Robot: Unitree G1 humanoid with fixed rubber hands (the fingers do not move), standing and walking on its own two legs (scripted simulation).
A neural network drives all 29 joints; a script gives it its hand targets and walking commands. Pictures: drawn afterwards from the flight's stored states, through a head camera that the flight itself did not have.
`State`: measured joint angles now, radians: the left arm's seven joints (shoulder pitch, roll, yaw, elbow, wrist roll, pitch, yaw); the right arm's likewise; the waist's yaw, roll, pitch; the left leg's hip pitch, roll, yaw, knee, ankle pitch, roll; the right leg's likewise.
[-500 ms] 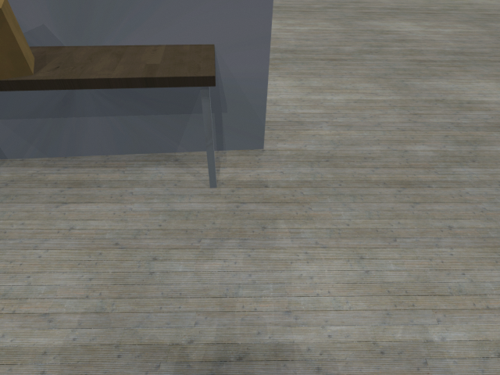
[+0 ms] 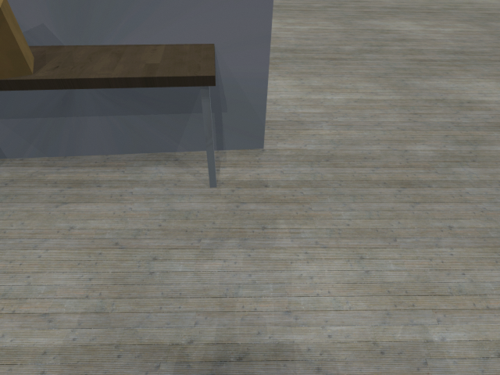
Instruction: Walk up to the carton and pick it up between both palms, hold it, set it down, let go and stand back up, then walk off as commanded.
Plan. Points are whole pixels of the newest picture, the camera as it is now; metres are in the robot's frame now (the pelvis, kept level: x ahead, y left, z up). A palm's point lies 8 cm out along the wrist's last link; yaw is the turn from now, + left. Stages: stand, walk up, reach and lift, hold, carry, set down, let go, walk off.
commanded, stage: stand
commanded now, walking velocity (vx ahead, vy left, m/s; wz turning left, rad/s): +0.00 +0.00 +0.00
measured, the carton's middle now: out of the picture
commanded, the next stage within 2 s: walk up in 0.46 s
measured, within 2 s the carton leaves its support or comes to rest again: neither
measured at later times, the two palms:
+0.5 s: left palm out of the picture +0.10 +0.26 -0.11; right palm out of the picture +0.10 -0.30 -0.10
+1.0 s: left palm out of the picture +0.11 +0.44 -0.11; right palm (400, 370) +0.19 -0.24 -0.09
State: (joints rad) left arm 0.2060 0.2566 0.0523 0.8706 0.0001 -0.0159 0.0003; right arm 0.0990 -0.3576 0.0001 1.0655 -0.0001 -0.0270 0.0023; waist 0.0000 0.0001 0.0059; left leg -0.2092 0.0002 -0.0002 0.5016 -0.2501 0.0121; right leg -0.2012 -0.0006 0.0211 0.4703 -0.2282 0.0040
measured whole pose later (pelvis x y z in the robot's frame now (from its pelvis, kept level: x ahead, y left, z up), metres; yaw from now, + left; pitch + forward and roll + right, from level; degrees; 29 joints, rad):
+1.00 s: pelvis +0.05 +0.09 -0.02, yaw +6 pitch -1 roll -4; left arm 0.23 0.45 0.10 0.87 0.00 -0.08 0.01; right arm 0.17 -0.50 -0.08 0.89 0.00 0.01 0.14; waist 0.00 0.03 0.02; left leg -0.43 0.05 -0.04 0.71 -0.28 0.00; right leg -0.20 -0.11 -0.04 0.66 -0.41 -0.01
